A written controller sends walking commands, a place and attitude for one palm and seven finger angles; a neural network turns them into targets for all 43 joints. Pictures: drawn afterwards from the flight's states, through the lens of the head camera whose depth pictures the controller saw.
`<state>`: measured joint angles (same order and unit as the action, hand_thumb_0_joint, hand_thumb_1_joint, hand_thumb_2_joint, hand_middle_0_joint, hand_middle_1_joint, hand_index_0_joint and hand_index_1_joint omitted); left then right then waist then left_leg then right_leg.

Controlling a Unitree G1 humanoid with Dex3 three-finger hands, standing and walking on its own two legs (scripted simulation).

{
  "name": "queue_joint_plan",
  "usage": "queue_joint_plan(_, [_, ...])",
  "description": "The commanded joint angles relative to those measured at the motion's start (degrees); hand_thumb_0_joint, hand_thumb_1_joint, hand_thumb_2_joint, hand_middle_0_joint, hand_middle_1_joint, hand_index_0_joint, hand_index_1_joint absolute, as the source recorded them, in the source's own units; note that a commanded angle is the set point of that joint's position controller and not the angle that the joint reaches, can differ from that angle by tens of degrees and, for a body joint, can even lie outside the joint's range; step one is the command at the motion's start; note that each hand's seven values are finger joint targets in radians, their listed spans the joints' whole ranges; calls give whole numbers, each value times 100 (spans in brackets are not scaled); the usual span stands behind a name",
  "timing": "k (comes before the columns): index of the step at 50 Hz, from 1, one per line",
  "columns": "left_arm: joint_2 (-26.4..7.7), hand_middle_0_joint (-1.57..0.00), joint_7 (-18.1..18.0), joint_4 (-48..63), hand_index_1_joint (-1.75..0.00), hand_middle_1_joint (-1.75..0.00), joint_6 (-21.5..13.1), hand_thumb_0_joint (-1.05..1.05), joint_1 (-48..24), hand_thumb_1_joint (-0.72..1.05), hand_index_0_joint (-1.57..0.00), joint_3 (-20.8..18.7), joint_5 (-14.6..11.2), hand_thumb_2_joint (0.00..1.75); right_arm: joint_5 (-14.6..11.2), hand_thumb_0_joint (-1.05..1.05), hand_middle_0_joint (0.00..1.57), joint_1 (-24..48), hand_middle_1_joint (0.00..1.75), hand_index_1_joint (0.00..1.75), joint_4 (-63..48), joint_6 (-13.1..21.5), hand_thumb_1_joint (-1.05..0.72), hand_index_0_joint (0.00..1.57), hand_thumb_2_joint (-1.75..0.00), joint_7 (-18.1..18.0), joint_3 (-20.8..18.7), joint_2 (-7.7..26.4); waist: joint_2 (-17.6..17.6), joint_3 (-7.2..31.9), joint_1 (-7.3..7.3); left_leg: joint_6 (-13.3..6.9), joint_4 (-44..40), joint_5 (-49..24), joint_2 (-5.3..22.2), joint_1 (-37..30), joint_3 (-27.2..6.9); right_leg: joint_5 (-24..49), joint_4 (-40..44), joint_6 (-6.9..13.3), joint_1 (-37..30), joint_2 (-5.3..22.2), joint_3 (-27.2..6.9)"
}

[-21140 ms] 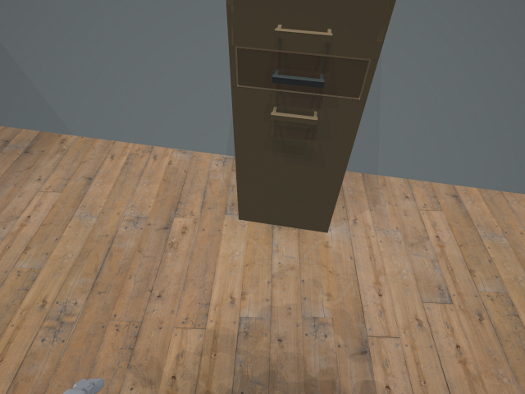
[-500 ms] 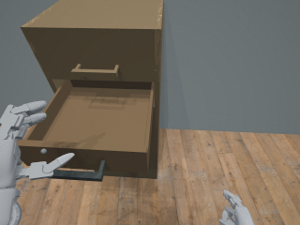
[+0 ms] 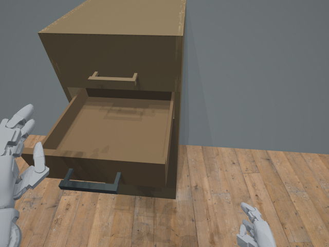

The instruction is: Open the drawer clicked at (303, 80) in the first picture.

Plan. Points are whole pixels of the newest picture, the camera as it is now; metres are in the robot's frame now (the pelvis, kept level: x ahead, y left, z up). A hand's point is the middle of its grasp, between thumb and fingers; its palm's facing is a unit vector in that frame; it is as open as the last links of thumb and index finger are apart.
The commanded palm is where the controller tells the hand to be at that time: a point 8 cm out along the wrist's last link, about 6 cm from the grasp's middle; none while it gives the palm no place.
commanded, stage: draw the hand back to the body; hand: left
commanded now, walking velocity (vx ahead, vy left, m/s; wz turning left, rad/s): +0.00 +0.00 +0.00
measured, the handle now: (91, 180) +0.26 +0.24 +0.00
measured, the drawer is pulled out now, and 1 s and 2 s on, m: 0.30 0.30 0.30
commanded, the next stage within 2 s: step back with the hand held close in 0.02 s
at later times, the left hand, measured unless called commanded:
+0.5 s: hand (34, 185) +0.16 +0.26 +0.17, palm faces +0.33 -0.78 -0.54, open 7.4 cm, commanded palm +0.09 +0.30 +0.19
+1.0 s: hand out of the picture +0.08 +0.26 +0.17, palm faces +0.43 -0.79 -0.44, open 7.4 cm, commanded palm +0.01 +0.30 +0.19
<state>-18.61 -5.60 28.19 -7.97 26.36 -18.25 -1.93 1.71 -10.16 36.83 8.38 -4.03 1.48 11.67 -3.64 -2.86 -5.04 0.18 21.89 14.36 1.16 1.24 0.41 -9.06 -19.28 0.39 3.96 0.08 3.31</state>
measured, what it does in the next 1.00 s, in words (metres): walks backwards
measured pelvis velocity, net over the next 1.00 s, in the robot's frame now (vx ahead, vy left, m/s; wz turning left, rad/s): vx -0.11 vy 0.02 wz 0.05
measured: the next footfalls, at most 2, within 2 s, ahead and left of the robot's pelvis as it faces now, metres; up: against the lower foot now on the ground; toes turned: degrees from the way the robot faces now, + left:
right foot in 1.22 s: -0.21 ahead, -0.11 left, +0.00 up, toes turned +4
left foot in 1.46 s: -0.25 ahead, +0.10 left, +0.00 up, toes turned +3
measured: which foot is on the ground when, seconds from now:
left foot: down 0.00-1.00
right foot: down 0.00-0.98, up 1.00-1.00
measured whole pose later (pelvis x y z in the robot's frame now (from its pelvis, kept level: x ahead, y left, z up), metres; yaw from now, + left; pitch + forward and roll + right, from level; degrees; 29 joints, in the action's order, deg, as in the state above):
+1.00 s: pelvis -0.11 +0.02 -0.02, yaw +3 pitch +1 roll +0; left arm -22.8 -8.5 37.4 -13.8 32.3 -23.6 -0.9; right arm 0.7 -10.8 33.6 5.0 -4.6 -0.6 11.6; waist 2.6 -0.8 0.6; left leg -1.2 34.0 13.9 -0.3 20.4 0.9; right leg -11.5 -33.2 -0.6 24.1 0.5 0.2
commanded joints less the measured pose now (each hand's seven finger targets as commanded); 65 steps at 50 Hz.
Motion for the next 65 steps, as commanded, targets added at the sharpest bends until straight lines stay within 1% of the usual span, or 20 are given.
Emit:
queue_joint_plan(1, [-940, -20, -131, 1123, -30, -30, -357, 0, -537, 90, -20, -626, -49, 90, -27, 0, 20, 777, 30, 30, -938, 349, -90, 20, -90, -67, -218, 569, 48, 348, 75, -34, -408, -907, -47, 469, -30, 210, 312, 77, -197, -38, -104])
queue_joint_plan(6, [-944, -20, -133, 1129, -30, -30, -382, 0, -553, 90, -20, -625, -48, 90, -37, 0, 20, 780, 30, 30, -926, 370, -90, 20, -90, -63, -228, 563, 2, 346, 80, -32, -427, -778, -60, 465, -33, 51, 367, 73, -182, -32, -122])
queue_joint_plan(8, [-1437, -20, -88, 1410, -30, -30, -644, 0, -751, 90, -20, -1172, 2, 90, -98, 0, 20, 845, 30, 30, -1182, 76, -90, 20, -90, -52, -207, 668, 195, -294, 325, -158, -84, -219, -94, 1081, -212, -151, 820, 63, 964, 321, -606])
queue_joint_plan(13, [-1158, -20, -125, 1570, -30, -30, -783, 0, 377, 90, -20, -1011, -15, 90, -96, 0, 20, 679, 30, 30, -1240, -42, -90, 20, -90, -74, -328, 724, 138, 921, 365, -151, 253, -754, -66, 906, -176, 323, 401, 132, 769, 545, -556])
queue_joint_plan(21, [-1263, -20, -280, 1747, -30, -30, -766, 0, 939, 90, -20, -1233, -55, 90, -111, 0, 20, 503, 30, 30, -1458, -235, -90, 20, -90, -154, -531, 779, 312, 1174, 413, -92, 267, -1758, 226, 1552, -425, 1243, -592, 56, 401, 414, -333])
queue_joint_plan(27, [-1202, -20, -436, 2058, -30, -30, -784, 0, 947, 90, -20, -1231, 72, 90, -11, 0, 20, 353, 30, 30, -1473, -178, -90, 20, -90, -193, -574, 808, 226, 1064, 484, -161, 349, -707, 359, 2132, -653, 450, -933, 123, 777, 432, -480])
queue_joint_plan(32, [-1096, -20, -579, 2300, -30, -30, -827, 0, 661, 90, -20, -1254, 247, 90, 107, 0, 20, 289, 30, 30, -1413, -12, -90, 20, -90, -257, -572, 807, -632, 986, 534, -402, -349, 669, 826, 3339, -1124, -288, -2027, 8, 362, 47, -272])
queue_joint_plan(36, [-1122, -20, -638, 2230, -30, -30, -927, 0, 691, 90, -20, -1285, 207, 90, 164, 0, 20, 182, 30, 30, -1301, 226, -90, 20, -90, -266, -538, 689, -639, 843, 536, -559, -106, -105, 1026, 3284, -1250, -900, -2219, 33, 541, -15, -459])
queue_joint_plan(38, [-1191, -20, -647, 2150, -30, -30, -913, 0, 743, 90, -20, -1244, 149, 90, 163, 0, 20, 156, 30, 30, -1139, 186, -90, 20, -90, -234, -516, 684, -37, 855, 640, -297, 782, -767, 647, 2587, -1021, 396, -1024, 287, 1000, 444, -1073])
queue_joint_plan(40, [-1259, -20, -515, 2069, -30, -30, -931, 0, 388, 90, -20, -1191, 38, 90, -130, 0, 20, 208, 30, 30, -1179, 171, -90, 20, -90, -109, -519, 620, 1207, 1171, 642, 40, 2288, 567, -238, 1968, -199, 510, 39, 827, 1603, 1662, -2372])
queue_joint_plan(41, [-1222, -20, -494, 1959, -30, -30, -898, 0, 410, 90, -20, -1145, 15, 90, -158, 0, 20, 270, 30, 30, -1128, 107, -90, 20, -90, -84, -512, 599, 1308, 1105, 559, 30, 3125, 912, -271, 1816, -213, 93, 336, 1031, 1969, 1965, -2415])
queue_joint_plan(43, [-1199, -20, -445, 1845, -30, -30, -829, 0, 391, 90, -20, -1182, 36, 90, -144, 0, 20, 518, 30, 30, -1246, 37, -90, 20, -90, -46, -378, 443, 1269, 849, 539, -22, 2848, 1139, -53, 1917, -311, 497, 132, 978, 1987, 1812, -1978])
queue_joint_plan(46, [-1220, -20, -441, 1796, -30, -30, -787, 0, 587, 90, -20, -1191, 29, 90, -136, 0, 20, 425, 30, 30, -1186, -69, -90, 20, -90, -98, -334, 525, 758, 642, 604, -83, 388, 149, -11, 1526, -8, 504, -430, 349, 1731, 991, -1131])
queue_joint_plan(48, [-1413, -20, -431, 2237, -30, -30, -932, 0, 502, 90, -20, -1302, 57, 90, -126, 0, 20, 605, 30, 30, -1335, -1, -90, 20, -90, -123, -473, 774, -720, 738, 445, -428, -265, -922, 1065, 2018, -1137, 56, -1308, -52, 1404, 138, -655])
queue_joint_plan(51, [-1285, -20, -453, 2499, -30, -30, -990, 0, 535, 90, -20, -1332, 40, 90, 56, 0, 20, 314, 30, 30, -1276, 208, -90, 20, -90, -99, -519, 657, -971, 1032, 533, -879, -647, -1383, 1745, 2469, -1553, -1721, -3324, -95, 1372, -264, -443])
queue_joint_plan(53, [-1144, -20, -470, 2544, -30, -30, -951, 0, 569, 90, -20, -1105, 1, 90, -3, 0, 20, 278, 30, 30, -1142, 381, -90, 20, -90, -62, -529, 642, -686, 1287, 484, -809, 95, -3405, 1633, 1147, -1025, -1784, -2845, -94, 1909, -196, -452])
queue_joint_plan(55, [-983, -20, -440, 2249, -30, -30, -812, 0, 654, 90, -20, -923, 9, 90, -77, 0, 20, 243, 30, 30, -1048, 425, -90, 20, -90, 64, -512, 704, -961, 1301, 506, -634, 148, -3692, 1461, 708, -755, -1433, -2195, -125, 1790, -137, -238])
queue_joint_plan(59, [-1196, -20, -358, 2102, -30, -30, -685, 0, 450, 90, -20, -1030, -50, 90, -104, 0, 20, 612, 30, 30, -1108, 310, -90, 20, -90, 101, -479, 797, -472, 904, 450, -415, 121, -1724, 1266, 1602, -665, -382, -690, -84, 952, 22, -273])
queue_joint_plan(62, [-1670, -20, -371, 1814, -30, -30, -739, 0, 420, 90, -20, -1354, -53, 90, -180, 0, 20, 603, 30, 30, -1179, 66, -90, 20, -90, 83, -428, 543, 1499, 932, 441, 180, 2479, 914, -96, 2178, 134, 1687, 484, 803, 1552, 1964, -2236])
queue_joint_plan(65, [-1480, -20, -390, 1978, -30, -30, -609, 0, 826, 90, -20, -1321, 10, 90, -188, 0, 20, 627, 30, 30, -1266, -132, -90, 20, -90, 48, -335, 304, 1335, 1517, 504, 238, 3667, 1195, -88, 2803, -99, 3576, -281, 915, 539, 1729, -1325])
